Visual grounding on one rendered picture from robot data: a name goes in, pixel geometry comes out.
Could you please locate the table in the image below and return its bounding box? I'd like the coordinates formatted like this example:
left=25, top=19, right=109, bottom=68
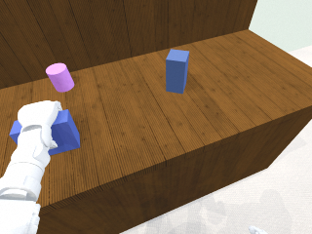
left=0, top=0, right=312, bottom=234

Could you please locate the sponge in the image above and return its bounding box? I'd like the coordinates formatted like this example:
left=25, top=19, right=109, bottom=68
left=9, top=109, right=80, bottom=156

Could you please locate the robot left hand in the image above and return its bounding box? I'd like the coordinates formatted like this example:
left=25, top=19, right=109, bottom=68
left=18, top=100, right=62, bottom=149

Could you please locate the left robot forearm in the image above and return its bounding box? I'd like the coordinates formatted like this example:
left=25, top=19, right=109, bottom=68
left=0, top=121, right=52, bottom=202

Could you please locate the left robot upper arm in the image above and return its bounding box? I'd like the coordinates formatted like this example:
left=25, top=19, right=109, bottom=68
left=0, top=199, right=41, bottom=234

